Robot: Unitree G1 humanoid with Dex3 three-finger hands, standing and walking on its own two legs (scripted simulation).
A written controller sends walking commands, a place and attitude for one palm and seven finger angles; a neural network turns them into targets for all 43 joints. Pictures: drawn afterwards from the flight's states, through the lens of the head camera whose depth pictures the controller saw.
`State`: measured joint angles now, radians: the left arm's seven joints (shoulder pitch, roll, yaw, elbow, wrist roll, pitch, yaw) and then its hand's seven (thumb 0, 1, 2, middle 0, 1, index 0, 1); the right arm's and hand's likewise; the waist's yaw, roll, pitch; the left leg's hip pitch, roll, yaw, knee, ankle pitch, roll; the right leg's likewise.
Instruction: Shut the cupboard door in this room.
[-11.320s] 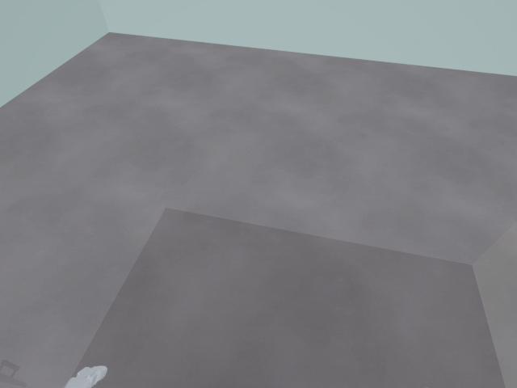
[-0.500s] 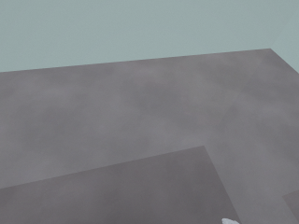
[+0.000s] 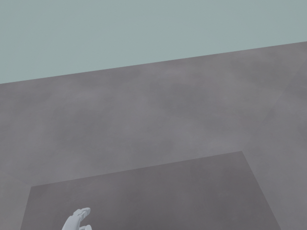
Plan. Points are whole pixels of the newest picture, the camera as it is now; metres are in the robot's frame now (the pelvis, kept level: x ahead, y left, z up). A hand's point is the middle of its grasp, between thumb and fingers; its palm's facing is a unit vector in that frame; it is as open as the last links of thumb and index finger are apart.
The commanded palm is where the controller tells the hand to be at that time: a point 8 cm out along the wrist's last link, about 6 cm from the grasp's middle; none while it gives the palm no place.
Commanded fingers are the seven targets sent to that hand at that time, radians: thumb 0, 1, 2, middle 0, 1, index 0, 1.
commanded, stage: turn or walk to find it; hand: left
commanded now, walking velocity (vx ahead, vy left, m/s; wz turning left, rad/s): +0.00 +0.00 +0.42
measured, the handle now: out of the picture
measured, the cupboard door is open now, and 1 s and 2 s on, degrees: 93 93 93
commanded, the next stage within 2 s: none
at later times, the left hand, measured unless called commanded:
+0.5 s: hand out of the picture -0.07 +0.24 -0.18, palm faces +0.31 -0.92 -0.25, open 7.4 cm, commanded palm none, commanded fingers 0.00 0.90 0.90 -0.20 -0.30 -0.20 -0.30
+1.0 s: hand out of the picture -0.02 +0.20 -0.14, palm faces +0.41 -0.87 -0.29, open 7.4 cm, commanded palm none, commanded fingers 0.00 0.90 0.90 -0.20 -0.30 -0.20 -0.30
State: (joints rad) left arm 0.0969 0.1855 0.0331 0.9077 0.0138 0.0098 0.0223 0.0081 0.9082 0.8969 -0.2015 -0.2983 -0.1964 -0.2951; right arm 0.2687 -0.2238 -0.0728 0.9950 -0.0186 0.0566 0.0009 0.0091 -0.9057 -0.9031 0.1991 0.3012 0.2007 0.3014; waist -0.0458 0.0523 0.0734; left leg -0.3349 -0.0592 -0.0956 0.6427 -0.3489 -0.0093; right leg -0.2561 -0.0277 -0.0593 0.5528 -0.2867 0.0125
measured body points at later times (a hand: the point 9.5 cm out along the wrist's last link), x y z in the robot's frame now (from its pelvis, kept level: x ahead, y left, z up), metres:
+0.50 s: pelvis -0.03 +0.03 -0.01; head +0.00 +0.06 +0.44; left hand -0.09 +0.29 -0.16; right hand +0.14 -0.20 -0.13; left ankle -0.06 +0.13 -0.73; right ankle -0.01 -0.11 -0.72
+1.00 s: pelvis -0.05 -0.02 +0.00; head -0.01 -0.04 +0.45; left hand -0.04 +0.25 -0.12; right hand +0.09 -0.23 -0.17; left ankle -0.08 +0.12 -0.70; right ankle +0.00 -0.11 -0.73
